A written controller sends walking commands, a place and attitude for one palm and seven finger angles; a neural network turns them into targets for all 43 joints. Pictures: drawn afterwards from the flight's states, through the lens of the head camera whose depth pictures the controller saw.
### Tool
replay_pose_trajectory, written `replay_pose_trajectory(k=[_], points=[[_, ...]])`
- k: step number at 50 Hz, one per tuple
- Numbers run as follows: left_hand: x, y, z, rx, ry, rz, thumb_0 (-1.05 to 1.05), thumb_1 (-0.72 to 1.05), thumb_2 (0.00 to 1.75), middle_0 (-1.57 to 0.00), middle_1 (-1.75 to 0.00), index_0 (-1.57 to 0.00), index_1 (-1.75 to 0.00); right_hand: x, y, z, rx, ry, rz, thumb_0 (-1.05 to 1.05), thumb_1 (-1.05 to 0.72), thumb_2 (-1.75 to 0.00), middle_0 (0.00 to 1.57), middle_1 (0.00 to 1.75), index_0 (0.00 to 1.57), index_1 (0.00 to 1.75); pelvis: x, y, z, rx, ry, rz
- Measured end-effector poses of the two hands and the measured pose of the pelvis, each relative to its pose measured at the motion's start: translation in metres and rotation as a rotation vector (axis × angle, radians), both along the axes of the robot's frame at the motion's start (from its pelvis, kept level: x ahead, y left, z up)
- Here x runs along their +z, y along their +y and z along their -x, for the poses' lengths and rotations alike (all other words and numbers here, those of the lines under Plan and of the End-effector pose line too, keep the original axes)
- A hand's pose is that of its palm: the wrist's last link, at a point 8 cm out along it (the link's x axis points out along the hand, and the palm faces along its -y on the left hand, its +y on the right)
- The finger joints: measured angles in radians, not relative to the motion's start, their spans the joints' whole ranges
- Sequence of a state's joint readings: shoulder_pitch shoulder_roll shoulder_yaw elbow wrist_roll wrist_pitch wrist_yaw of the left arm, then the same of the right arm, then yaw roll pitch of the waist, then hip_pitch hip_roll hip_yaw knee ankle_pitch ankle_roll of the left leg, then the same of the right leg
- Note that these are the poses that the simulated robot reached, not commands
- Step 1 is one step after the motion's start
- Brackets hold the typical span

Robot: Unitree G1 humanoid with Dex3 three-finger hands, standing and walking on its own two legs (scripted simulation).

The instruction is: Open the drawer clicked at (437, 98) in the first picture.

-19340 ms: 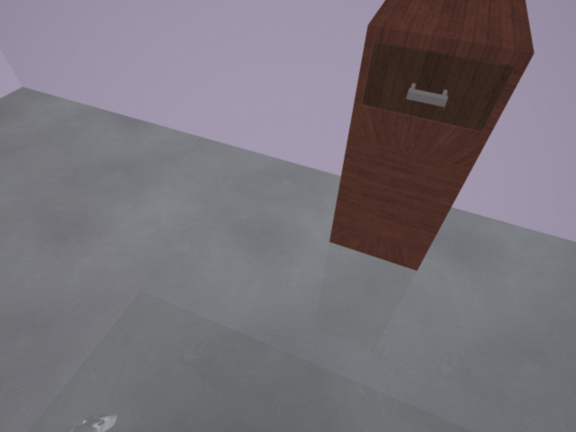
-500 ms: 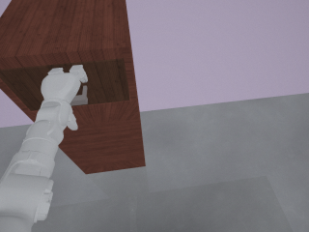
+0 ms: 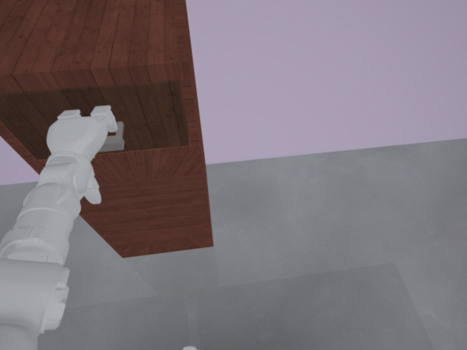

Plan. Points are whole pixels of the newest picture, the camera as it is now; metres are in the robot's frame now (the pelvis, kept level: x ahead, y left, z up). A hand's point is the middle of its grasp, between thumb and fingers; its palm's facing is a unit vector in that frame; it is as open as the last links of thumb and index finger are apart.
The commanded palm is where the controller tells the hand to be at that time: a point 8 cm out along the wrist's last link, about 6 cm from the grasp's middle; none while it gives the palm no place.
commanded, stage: lower the fingers behind the handle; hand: left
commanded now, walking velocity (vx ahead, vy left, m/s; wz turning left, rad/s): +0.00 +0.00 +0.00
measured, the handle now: (97, 136) +0.51 +0.26 +0.04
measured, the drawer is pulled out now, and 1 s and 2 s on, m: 0.00 0.00 0.00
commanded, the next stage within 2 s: lift the fingers back up to retry in 0.72 s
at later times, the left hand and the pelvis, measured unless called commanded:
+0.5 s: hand (94, 154) +0.46 +0.26 +0.05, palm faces -0.04 +0.00 -1.00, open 13.9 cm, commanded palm +0.44 +0.25 +0.07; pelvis -0.01 +0.01 -0.01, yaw +0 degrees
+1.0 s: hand (93, 154) +0.46 +0.26 +0.05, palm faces -0.04 -0.02 -1.00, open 13.8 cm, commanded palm +0.44 +0.26 +0.10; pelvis -0.01 +0.01 -0.01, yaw +0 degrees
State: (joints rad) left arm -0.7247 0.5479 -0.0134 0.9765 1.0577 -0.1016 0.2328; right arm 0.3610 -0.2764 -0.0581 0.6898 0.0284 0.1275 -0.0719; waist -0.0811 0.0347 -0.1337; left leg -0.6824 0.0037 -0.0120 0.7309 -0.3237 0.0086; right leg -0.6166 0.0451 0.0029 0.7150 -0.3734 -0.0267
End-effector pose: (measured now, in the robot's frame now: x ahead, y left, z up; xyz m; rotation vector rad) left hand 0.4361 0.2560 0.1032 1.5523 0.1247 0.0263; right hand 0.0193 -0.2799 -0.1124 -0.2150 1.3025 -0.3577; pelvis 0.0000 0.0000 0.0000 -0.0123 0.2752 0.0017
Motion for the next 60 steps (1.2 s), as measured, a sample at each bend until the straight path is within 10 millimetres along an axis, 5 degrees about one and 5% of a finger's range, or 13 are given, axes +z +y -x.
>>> replay_pose_trajectory(k=[18,41,60], points=[[-0.002,-0.005,-0.005,0.059,-0.026,-0.021,0.0,-0.49,0.3,-0.36,-1.26,-0.29,-1.31,-0.011,0.025,-0.01,0.015,-0.027,-0.069,0.0,-0.91,-0.9,0.2,0.3,0.21,0.3,-0.005,0.006,0.003,0.004,0.015,0.005],[-0.004,-0.003,-0.004,0.039,-0.045,-0.023,0.0,-0.49,0.3,-0.35,-1.28,-0.28,-1.3,-0.012,0.025,0.015,0.007,0.019,-0.047,0.0,-0.91,-0.9,0.2,0.3,0.21,0.3,-0.01,0.013,0.012,0.005,0.024,0.011],[0.014,0.002,-0.006,0.016,-0.053,0.018,0.0,-0.49,0.3,-0.33,-1.22,-0.31,-1.21,-0.005,0.03,-0.002,-0.016,-0.031,-0.05,0.0,-0.91,-0.9,0.2,0.3,0.21,0.3,0.001,0.014,-0.001,-0.01,-0.017,0.008]])
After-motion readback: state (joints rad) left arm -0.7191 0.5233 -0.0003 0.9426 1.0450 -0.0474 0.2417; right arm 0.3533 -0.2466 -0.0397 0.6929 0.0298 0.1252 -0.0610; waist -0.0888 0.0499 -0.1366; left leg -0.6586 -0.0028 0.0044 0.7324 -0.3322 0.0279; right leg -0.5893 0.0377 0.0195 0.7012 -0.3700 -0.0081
